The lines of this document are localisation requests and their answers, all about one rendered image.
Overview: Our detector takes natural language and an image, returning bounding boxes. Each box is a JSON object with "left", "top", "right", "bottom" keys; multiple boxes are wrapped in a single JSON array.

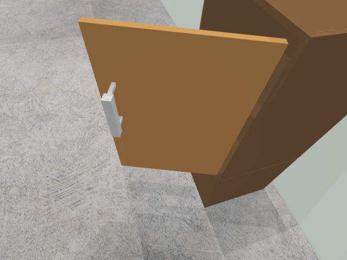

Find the cupboard door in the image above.
[{"left": 78, "top": 17, "right": 288, "bottom": 175}]

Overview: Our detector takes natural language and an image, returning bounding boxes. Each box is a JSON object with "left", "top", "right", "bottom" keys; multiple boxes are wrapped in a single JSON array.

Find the handle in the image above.
[{"left": 101, "top": 82, "right": 123, "bottom": 138}]

